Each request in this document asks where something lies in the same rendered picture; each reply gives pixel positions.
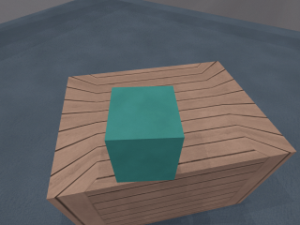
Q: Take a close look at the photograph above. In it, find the carton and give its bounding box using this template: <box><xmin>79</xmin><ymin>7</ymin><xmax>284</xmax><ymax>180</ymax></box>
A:
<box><xmin>104</xmin><ymin>85</ymin><xmax>185</xmax><ymax>183</ymax></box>

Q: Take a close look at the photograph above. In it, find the pedestal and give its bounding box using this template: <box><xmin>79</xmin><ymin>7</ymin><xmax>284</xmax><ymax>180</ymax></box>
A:
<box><xmin>46</xmin><ymin>61</ymin><xmax>296</xmax><ymax>225</ymax></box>

